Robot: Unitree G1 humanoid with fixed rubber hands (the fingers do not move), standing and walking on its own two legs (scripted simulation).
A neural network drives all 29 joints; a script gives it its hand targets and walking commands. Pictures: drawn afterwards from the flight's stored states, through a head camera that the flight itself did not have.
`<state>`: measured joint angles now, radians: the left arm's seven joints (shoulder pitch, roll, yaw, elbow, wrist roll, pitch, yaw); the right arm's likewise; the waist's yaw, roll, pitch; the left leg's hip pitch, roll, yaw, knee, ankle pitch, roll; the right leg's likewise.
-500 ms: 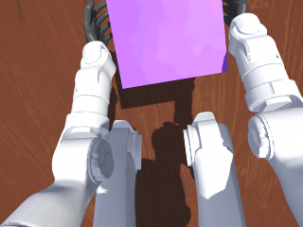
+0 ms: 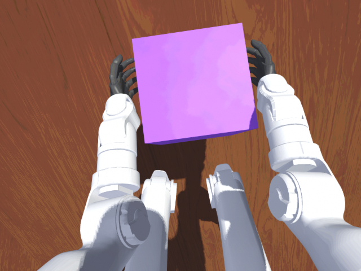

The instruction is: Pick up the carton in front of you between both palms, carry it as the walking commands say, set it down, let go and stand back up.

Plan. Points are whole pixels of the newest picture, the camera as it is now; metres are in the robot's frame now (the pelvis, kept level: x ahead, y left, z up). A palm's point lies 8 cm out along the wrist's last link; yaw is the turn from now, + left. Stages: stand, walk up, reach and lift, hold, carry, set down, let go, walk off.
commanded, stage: reach and lift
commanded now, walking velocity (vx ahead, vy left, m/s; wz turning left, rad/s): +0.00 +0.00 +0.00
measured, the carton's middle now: (192, 97) +0.48 -0.03 -0.14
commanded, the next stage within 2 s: none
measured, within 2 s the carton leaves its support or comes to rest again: neither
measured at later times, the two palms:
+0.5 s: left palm (72, 81) +0.44 +0.13 +0.10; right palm (300, 62) +0.43 -0.17 +0.09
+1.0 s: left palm out of the picture +0.40 +0.14 +0.25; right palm out of the picture +0.39 -0.16 +0.24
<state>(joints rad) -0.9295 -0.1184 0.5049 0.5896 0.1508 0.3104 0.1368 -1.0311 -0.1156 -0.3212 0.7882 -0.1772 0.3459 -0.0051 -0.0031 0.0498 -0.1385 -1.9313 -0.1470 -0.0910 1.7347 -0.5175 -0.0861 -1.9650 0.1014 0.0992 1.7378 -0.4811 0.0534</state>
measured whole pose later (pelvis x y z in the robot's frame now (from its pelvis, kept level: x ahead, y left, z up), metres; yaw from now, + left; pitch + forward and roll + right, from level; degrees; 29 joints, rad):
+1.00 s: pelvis +0.10 +0.01 +0.26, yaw -3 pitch +8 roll +0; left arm -0.27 -0.15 0.27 0.48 0.18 0.41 0.06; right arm -0.28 0.10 -0.24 0.52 -0.18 0.44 -0.05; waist 0.01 0.01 -0.14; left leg -0.45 -0.07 -0.15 0.64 -0.31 -0.01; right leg -0.48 0.06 0.15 0.63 -0.28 0.02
